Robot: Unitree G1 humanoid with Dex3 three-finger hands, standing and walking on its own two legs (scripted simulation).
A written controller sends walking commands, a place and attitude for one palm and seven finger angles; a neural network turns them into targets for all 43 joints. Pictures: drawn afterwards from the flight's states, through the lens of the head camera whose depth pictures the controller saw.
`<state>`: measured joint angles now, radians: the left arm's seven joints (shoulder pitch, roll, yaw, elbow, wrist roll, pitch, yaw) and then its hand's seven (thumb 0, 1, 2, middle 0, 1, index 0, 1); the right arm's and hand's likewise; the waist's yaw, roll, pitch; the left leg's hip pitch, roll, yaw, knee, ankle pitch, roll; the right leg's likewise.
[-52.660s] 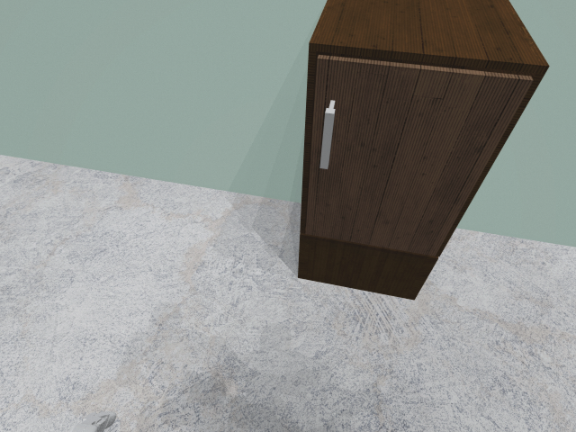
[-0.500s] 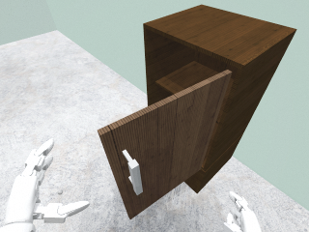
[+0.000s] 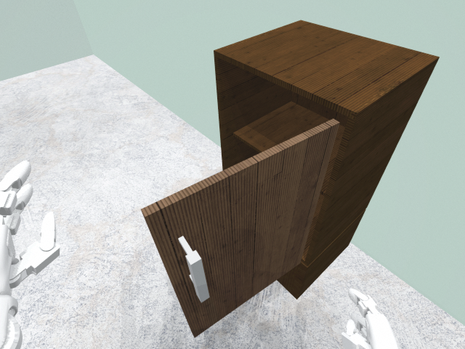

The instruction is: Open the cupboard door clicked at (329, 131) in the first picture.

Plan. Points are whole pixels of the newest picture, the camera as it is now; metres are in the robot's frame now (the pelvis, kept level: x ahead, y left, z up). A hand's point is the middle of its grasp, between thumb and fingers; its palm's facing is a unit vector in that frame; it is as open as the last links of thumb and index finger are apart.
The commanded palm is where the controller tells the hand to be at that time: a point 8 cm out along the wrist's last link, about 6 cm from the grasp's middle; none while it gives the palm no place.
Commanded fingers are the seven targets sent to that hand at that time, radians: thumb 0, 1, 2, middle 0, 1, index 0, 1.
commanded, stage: draw the hand back to the body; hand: left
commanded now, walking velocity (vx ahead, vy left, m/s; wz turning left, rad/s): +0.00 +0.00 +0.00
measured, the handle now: (193, 270) +0.26 +0.12 -0.03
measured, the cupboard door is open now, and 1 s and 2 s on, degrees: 82 82 82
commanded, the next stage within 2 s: step back with the hand held close in 0.30 s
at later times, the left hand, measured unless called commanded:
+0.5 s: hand (50, 251) +0.18 +0.26 +0.17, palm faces +0.47 -0.78 -0.41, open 7.4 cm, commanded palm +0.12 +0.29 +0.17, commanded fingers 0.00 0.90 0.90 -0.20 -0.30 -0.20 -0.30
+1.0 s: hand (11, 298) +0.12 +0.28 +0.16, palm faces +0.42 -0.76 -0.49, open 7.4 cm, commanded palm +0.06 +0.31 +0.17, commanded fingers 0.00 0.90 0.90 -0.20 -0.30 -0.20 -0.30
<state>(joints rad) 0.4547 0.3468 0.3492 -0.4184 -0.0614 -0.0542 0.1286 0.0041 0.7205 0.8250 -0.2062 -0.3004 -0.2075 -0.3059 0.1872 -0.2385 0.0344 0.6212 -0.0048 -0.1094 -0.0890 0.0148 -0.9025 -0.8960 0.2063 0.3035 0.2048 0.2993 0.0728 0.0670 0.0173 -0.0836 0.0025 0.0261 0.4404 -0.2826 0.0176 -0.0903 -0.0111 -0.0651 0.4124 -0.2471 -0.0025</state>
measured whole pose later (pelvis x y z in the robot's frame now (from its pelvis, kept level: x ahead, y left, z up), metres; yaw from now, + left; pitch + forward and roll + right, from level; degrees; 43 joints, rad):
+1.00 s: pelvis -0.08 +0.02 -0.01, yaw -1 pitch -1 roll -1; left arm 0.55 0.41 0.43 -0.51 -0.02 -0.18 0.16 0.01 0.88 0.90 -0.22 -0.30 -0.22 -0.31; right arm 0.19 -0.23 0.00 0.55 0.01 -0.04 -0.10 0.01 -0.90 -0.90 0.21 0.30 0.20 0.30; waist 0.01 0.01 0.05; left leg -0.34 -0.01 0.05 0.56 -0.21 0.05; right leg -0.34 -0.03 -0.04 0.52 -0.16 0.02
